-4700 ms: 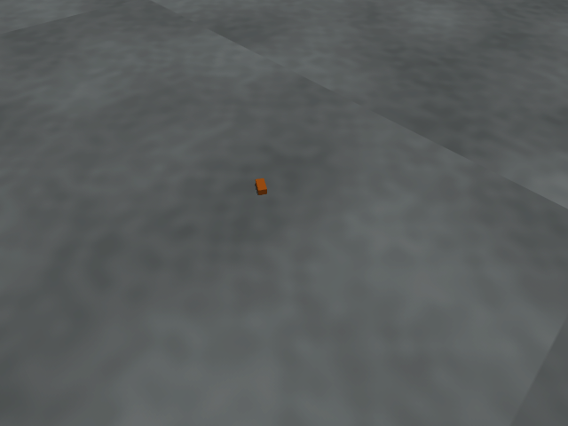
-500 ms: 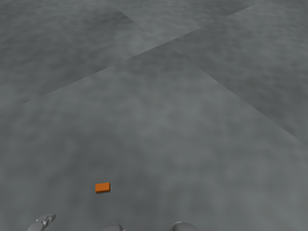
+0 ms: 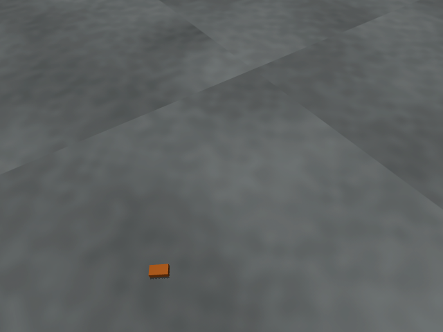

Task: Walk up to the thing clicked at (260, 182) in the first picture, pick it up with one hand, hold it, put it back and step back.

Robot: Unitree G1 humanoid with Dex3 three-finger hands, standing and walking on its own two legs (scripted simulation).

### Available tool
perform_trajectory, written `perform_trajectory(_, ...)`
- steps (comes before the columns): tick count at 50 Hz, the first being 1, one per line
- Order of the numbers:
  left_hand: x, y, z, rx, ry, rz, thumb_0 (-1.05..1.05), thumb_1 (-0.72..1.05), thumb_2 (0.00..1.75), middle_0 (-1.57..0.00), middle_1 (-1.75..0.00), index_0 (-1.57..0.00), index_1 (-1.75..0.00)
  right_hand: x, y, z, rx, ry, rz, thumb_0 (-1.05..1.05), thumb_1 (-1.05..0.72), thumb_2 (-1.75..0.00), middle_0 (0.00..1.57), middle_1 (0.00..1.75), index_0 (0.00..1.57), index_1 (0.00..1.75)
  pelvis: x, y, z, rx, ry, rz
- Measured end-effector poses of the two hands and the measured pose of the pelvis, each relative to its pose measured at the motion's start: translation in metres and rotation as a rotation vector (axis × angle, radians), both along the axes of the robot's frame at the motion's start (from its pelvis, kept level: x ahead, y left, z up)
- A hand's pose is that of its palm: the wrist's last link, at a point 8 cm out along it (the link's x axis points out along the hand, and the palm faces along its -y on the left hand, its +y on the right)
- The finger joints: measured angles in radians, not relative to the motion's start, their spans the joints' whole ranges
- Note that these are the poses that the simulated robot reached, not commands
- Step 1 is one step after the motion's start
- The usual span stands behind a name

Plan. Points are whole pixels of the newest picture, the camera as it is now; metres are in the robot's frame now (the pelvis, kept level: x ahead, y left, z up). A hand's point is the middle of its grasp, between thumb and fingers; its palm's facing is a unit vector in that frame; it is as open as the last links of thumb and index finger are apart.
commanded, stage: walk up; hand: left
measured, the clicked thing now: (159, 270) +0.46 +0.28 -0.75
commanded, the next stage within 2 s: stand in 0.76 s
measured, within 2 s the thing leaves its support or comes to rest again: neither
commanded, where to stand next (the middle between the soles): +0.08 +0.02 m, yaw +3 degrees
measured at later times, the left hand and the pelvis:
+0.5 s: hand out of the picture +0.11 +0.26 -0.14, palm faces +0.02 -0.94 -0.33, open 7.4 cm; pelvis +0.01 +0.01 +0.01, yaw +1 degrees
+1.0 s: hand out of the picture +0.10 +0.26 -0.14, palm faces +0.01 -0.94 -0.33, open 7.4 cm; pelvis +0.02 +0.01 +0.02, yaw +2 degrees
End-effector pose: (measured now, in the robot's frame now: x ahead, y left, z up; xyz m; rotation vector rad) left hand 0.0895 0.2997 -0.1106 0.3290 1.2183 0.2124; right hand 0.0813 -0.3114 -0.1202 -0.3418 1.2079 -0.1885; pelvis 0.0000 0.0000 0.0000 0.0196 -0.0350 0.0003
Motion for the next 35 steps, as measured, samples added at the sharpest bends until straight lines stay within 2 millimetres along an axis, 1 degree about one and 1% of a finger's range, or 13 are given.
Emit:
perform_trajectory(8,0.007,-0.003,-0.001,-0.042,-0.016,0.016,0.01,0.9,0.9,-0.21,-0.3,-0.21,-0.3,0.006,0.006,0.011,-0.009,0.009,0.01,0.0,-0.9,-0.9,0.2,0.29,0.2,0.3,0.003,0.003,0.006,-0.011,0.005,0.007)
perform_trajectory(15,0.013,0.0,0.002,-0.046,-0.031,0.027,0.01,0.9,0.9,-0.21,-0.3,-0.21,-0.3,0.014,0.014,0.015,0.0,-0.002,0.018,0.0,-0.9,-0.9,0.2,0.3,0.21,0.3,0.007,0.005,0.01,-0.016,0.005,0.014)
perform_trajectory(24,0.009,0.006,0.008,-0.029,-0.021,0.032,0.01,0.9,0.9,-0.21,-0.3,-0.21,-0.3,0.026,0.022,0.014,0.022,-0.028,0.023,0.0,-0.9,-0.9,0.2,0.3,0.21,0.3,0.009,0.007,0.012,-0.02,0.006,0.019)
perform_trajectory(35,0.002,0.009,0.007,-0.031,-0.005,0.048,0.01,0.9,0.9,-0.21,-0.3,-0.21,-0.3,0.027,0.026,0.015,0.024,-0.007,0.028,0.0,-0.9,-0.9,0.2,0.3,0.21,0.3,0.012,0.009,0.014,-0.021,0.008,0.027)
